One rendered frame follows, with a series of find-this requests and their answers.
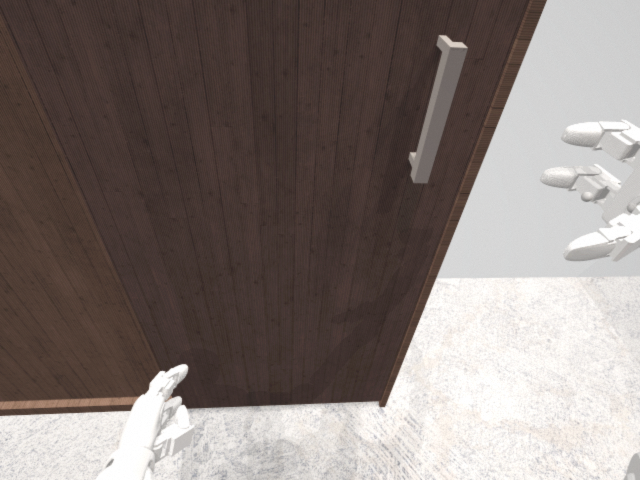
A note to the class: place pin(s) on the wardrobe door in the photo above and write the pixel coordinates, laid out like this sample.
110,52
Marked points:
245,163
67,328

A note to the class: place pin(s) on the robot left forearm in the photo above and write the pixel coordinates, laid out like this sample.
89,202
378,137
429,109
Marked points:
129,463

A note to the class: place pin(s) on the handle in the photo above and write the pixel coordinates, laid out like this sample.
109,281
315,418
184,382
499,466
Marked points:
448,73

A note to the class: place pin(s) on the right robot hand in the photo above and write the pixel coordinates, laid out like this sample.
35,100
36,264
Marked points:
621,235

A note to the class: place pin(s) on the left robot hand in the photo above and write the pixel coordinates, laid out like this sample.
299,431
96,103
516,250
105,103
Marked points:
147,421

